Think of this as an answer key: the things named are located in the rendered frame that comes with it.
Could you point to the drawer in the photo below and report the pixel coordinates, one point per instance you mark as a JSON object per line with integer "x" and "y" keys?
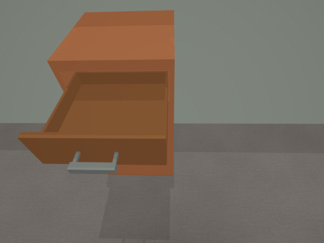
{"x": 102, "y": 112}

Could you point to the cabinet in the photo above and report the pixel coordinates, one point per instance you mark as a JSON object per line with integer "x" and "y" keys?
{"x": 122, "y": 41}

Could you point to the handle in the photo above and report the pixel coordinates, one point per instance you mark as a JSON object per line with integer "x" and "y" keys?
{"x": 76, "y": 167}

